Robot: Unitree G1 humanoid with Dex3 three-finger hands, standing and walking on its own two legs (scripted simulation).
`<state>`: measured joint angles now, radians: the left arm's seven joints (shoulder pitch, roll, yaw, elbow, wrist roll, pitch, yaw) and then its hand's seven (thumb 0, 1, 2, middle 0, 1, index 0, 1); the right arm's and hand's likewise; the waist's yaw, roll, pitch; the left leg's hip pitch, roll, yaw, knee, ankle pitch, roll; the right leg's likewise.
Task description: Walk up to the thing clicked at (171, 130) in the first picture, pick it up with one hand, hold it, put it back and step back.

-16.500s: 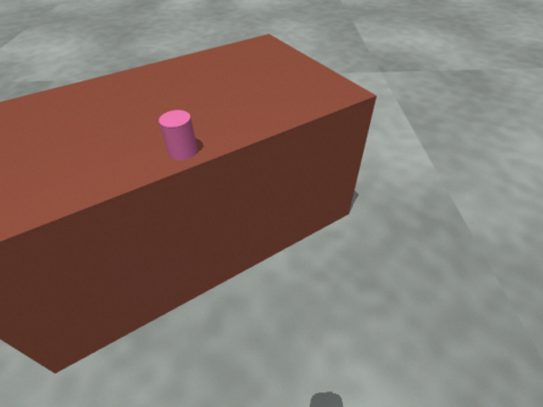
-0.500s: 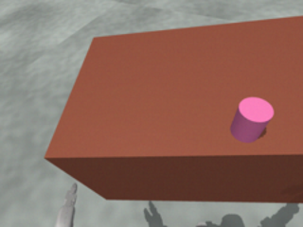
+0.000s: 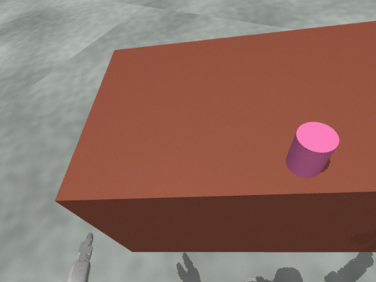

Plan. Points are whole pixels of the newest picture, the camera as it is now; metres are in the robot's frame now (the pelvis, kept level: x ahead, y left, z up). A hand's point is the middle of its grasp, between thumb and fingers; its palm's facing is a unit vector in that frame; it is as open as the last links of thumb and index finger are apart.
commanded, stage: go down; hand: right
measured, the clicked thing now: (309, 151) +0.43 -0.25 -0.02
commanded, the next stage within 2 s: approach in 0.12 s
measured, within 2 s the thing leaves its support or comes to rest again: neither
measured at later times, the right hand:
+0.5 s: hand out of the picture +0.35 -0.42 +0.10, palm faces +0.29 +0.96 -0.03, open 17.4 cm
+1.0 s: hand (338, 151) +0.42 -0.31 -0.01, palm faces +0.25 +0.97 +0.05, open 17.5 cm
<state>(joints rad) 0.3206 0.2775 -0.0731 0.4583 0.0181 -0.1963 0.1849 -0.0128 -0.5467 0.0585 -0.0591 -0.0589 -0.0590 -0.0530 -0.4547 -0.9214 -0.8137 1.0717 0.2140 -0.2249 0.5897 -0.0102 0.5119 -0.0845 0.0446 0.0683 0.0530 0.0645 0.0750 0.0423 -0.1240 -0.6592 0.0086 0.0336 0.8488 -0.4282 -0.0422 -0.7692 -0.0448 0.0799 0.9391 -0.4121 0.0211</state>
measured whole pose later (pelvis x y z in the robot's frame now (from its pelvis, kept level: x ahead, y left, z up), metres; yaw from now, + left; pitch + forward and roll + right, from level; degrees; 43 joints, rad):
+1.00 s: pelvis -0.02 -0.01 -0.04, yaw +3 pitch +21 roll +5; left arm 0.34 0.25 0.03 0.17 0.08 -0.13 0.08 -0.02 -0.53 0.04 -0.07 -0.07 -0.08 -0.06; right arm -0.55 -0.58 -0.66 1.02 0.16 -0.43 0.31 -0.01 0.55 -0.07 0.02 0.06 0.03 0.05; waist 0.17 0.02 -0.15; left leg -0.96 -0.02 0.00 1.09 -0.49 -0.06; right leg -1.07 -0.07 0.07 1.19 -0.49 0.01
